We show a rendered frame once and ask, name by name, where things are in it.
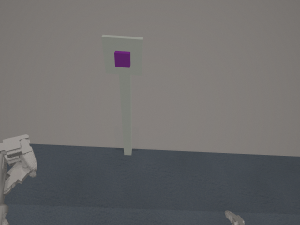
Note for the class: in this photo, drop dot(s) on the robot left hand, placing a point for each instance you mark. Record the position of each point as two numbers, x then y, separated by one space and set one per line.
16 152

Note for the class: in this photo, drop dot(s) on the panel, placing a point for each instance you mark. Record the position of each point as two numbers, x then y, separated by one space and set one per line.
134 45

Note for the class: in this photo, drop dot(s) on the robot right hand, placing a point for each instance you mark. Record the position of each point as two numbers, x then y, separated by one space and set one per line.
233 218

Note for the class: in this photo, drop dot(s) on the button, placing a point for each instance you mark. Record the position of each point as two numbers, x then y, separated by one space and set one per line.
122 59

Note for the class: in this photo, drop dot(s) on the robot left forearm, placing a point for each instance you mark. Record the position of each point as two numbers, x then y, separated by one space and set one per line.
3 211

